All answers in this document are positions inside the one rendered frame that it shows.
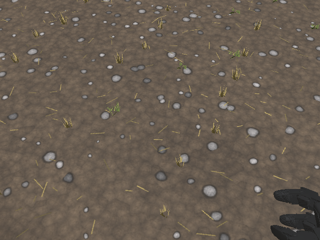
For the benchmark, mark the robot right hand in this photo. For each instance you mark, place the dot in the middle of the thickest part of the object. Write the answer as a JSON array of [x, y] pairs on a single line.
[[307, 199]]

